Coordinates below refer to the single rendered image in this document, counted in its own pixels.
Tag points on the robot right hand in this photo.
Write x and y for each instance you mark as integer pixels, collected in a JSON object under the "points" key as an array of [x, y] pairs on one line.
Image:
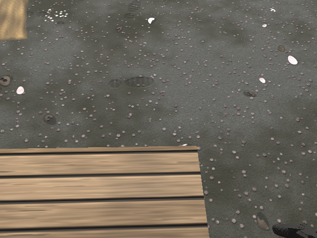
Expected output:
{"points": [[294, 230]]}

